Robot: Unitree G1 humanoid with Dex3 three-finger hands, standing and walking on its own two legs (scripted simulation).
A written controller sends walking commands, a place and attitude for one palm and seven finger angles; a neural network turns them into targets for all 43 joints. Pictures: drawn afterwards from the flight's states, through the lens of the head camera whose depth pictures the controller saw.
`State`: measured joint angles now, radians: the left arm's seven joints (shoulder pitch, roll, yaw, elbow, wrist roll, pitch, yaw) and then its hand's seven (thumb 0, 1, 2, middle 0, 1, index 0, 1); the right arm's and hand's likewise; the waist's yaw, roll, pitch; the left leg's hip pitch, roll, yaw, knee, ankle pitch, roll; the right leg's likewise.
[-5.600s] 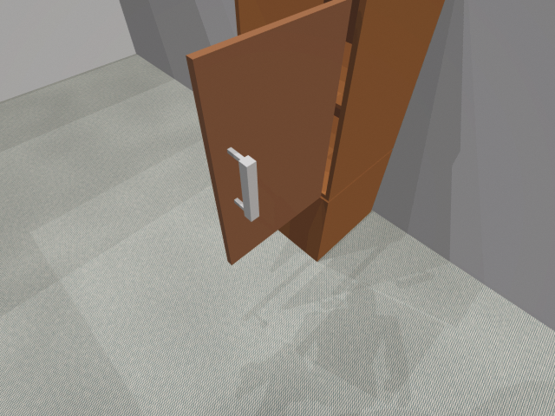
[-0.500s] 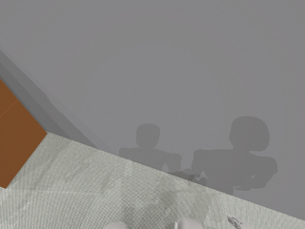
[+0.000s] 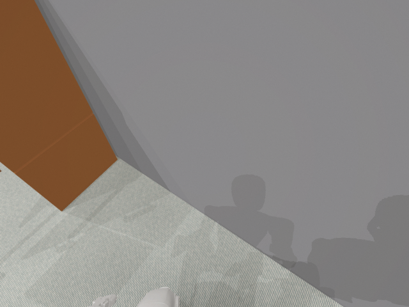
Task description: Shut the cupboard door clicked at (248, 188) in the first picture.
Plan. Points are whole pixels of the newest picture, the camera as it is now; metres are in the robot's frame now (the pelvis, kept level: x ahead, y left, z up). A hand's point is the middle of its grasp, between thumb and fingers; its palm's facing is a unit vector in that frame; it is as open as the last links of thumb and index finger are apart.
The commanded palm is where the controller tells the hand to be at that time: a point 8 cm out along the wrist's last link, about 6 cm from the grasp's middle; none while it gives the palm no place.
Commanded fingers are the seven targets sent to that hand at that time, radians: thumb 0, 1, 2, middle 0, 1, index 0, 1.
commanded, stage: turn to face it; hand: left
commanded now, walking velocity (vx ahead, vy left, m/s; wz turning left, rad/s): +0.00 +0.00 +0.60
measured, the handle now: out of the picture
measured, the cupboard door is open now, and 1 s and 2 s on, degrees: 89 89 89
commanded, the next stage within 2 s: take the last steps up to it in 1.46 s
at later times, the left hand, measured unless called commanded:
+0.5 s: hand out of the picture +0.06 +0.22 -0.16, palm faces +0.28 -0.91 -0.31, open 7.4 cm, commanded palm none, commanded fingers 0.00 0.90 0.90 -0.20 -0.30 -0.20 -0.30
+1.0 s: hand out of the picture -0.05 +0.22 -0.18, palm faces +0.59 -0.77 -0.24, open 7.4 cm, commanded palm none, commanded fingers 0.00 0.90 0.90 -0.20 -0.30 -0.20 -0.30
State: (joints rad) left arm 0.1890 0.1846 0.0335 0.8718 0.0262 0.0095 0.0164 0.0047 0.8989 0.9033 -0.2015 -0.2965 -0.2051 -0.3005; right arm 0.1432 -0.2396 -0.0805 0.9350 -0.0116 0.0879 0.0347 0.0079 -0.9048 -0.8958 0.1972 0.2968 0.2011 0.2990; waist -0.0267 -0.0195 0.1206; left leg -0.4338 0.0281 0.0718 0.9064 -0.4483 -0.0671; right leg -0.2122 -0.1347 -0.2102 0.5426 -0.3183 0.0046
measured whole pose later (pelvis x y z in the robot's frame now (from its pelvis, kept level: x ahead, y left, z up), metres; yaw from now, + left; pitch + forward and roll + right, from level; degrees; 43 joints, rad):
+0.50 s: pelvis +0.01 -0.02 -0.01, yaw +17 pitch +2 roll +1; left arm 0.15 0.23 0.06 0.86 0.02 0.01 0.01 0.01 0.90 0.90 -0.20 -0.30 -0.20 -0.30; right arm 0.17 -0.23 -0.08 0.92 -0.02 0.07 0.01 0.01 -0.90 -0.90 0.20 0.30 0.21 0.30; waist -0.02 0.03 0.09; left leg -0.41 -0.03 -0.10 0.71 -0.39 -0.03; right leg -0.30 -0.04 -0.05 0.60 -0.33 0.02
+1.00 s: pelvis +0.02 +0.00 +0.00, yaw +35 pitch +1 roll -1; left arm 0.18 0.27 0.08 0.92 0.02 0.07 0.01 0.01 0.90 0.90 -0.20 -0.30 -0.20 -0.30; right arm 0.11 -0.22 -0.05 0.90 -0.02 0.03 0.00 0.00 -0.90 -0.90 0.20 0.30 0.20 0.30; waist 0.01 -0.05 0.11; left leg -0.30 -0.01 0.03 0.56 -0.28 0.04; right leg -0.49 -0.11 -0.04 1.13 -0.45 0.08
